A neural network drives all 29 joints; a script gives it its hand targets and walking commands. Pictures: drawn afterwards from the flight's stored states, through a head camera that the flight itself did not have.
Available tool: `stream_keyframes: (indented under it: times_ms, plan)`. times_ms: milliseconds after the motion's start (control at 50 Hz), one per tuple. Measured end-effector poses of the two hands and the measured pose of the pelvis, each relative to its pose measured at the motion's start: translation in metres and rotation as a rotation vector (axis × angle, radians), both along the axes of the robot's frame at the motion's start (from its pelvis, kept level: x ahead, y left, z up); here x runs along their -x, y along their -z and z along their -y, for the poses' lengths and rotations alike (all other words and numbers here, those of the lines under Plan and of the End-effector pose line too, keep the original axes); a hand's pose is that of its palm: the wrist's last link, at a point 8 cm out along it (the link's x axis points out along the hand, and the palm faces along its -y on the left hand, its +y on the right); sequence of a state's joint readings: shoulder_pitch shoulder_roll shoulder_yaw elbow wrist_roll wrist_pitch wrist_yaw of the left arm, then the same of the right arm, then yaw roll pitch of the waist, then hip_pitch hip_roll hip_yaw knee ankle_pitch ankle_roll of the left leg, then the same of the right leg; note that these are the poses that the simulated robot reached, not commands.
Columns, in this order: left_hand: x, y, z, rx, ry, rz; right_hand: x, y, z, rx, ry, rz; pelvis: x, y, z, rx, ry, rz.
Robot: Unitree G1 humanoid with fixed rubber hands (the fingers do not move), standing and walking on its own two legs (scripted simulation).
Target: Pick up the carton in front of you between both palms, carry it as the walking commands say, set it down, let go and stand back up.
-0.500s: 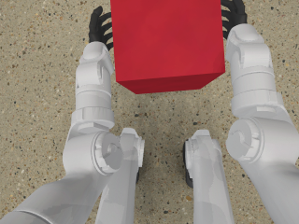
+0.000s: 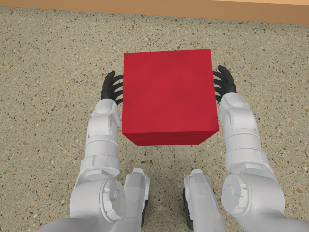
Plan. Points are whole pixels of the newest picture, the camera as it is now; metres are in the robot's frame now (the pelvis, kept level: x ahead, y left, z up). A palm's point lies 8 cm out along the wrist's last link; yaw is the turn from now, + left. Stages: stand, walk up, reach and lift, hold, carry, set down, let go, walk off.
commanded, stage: reach and lift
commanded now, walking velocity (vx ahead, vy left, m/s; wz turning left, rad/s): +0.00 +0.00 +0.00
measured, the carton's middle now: (167, 106) +0.45 +0.00 -0.11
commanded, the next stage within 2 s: hold in 1.80 s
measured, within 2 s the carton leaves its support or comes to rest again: neither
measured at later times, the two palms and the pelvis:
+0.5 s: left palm (82, 93) +0.38 +0.15 +0.12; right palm (256, 91) +0.39 -0.15 +0.11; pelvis +0.04 +0.01 +0.13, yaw -1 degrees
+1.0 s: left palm (46, 88) +0.35 +0.15 +0.21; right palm (296, 90) +0.35 -0.15 +0.20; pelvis +0.05 +0.01 +0.18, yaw -1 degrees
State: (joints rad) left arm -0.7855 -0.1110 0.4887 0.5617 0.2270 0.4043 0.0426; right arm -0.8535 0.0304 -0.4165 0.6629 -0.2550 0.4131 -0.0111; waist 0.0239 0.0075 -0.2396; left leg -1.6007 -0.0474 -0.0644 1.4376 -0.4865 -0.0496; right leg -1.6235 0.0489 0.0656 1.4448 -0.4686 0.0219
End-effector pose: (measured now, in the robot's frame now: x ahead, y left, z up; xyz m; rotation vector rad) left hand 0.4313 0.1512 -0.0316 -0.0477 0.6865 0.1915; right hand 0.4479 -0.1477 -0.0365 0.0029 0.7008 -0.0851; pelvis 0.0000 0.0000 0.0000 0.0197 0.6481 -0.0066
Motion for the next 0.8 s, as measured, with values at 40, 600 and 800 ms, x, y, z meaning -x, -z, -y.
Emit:
stream_keyframes:
  times_ms: [40, 600, 800]
  plan:
    - [0.004, -0.012, -0.001, 0.001, 0.001, 0.0, 0.005, -0.013, -0.001, 0.001, 0.003, 0.001, -0.003, -0.011, 0.0, 0.003, -0.002, 0.021]
    - [0.056, -0.177, -0.002, 0.005, 0.049, 0.01, 0.07, -0.179, -0.002, 0.004, 0.051, 0.011, -0.052, -0.151, -0.007, 0.02, 0.005, 0.427]
    - [0.071, -0.23, -0.004, -0.023, 0.085, 0.039, 0.09, -0.232, -0.004, 0.025, 0.05, 0.041, -0.061, -0.178, -0.008, 0.024, 0.003, 0.615]
